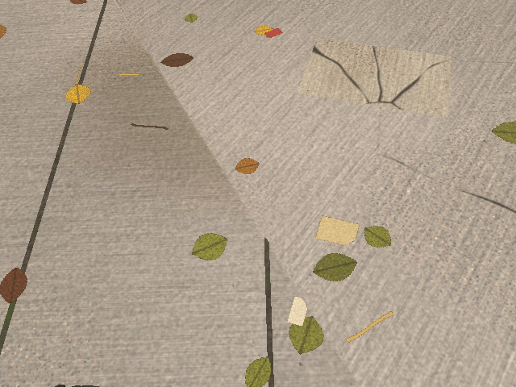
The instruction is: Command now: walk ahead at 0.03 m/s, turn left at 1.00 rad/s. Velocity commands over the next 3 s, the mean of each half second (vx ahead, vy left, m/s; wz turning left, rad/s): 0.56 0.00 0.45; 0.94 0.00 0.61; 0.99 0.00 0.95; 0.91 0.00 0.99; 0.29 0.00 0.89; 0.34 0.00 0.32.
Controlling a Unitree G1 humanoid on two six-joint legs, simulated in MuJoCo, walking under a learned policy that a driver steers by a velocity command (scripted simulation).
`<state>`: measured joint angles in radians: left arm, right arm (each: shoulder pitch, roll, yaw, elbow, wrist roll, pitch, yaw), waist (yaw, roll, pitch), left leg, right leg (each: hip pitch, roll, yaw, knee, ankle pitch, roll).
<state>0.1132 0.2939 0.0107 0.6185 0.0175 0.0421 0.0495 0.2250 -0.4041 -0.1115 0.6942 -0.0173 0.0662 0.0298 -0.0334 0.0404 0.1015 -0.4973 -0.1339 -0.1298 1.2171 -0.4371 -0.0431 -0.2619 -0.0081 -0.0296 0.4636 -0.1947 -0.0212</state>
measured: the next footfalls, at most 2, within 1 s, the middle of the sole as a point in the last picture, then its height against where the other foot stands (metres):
left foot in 0.30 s outside the picture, level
right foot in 0.72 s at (273, 353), level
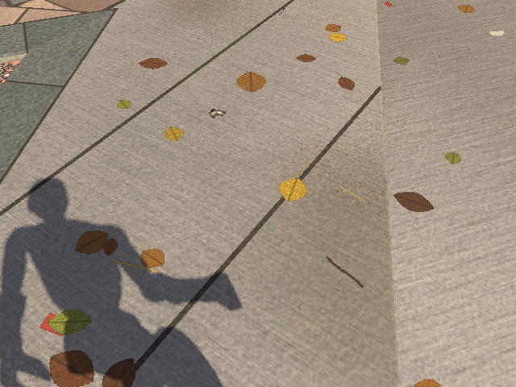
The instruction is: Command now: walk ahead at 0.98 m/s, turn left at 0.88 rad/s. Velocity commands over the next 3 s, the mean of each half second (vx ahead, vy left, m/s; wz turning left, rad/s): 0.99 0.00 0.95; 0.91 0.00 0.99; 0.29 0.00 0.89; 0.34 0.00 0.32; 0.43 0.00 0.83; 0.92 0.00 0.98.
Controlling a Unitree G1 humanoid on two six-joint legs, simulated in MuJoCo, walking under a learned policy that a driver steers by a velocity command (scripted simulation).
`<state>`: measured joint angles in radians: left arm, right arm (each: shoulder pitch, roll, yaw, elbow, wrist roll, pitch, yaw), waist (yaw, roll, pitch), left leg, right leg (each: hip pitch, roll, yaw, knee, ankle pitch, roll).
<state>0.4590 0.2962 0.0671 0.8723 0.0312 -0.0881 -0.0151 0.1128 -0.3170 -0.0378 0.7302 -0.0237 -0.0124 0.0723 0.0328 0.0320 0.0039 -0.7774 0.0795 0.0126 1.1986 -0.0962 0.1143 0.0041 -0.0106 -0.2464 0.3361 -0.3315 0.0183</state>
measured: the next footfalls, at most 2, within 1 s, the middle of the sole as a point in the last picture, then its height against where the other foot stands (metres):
left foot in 0.20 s outside the picture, level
right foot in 0.64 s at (234, 271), level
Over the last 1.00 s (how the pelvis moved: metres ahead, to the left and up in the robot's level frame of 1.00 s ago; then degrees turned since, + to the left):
0.51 0.15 -0.01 31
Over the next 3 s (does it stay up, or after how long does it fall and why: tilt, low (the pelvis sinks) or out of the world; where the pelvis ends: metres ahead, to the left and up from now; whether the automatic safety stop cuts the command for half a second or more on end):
stays up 0.90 1.02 -0.04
